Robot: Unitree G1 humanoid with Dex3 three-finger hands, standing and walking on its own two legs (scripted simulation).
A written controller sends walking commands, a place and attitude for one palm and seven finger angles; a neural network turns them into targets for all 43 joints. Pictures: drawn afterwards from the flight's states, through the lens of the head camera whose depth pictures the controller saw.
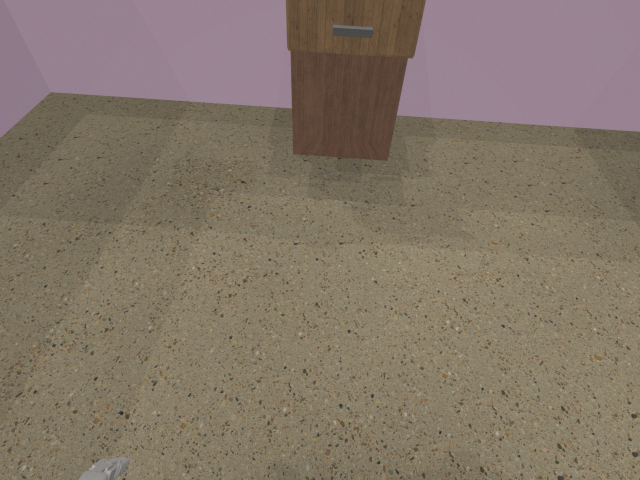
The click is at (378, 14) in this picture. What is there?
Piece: drawer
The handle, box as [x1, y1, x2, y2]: [332, 23, 372, 37]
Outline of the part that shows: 332,35 371,37 372,34 371,25 367,27 337,25 336,23 334,23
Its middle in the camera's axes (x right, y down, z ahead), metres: +0.11 -0.71 +1.30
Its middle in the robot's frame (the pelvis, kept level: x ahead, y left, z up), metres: +1.45 -0.04 -0.02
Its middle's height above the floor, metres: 0.75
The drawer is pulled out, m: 0.28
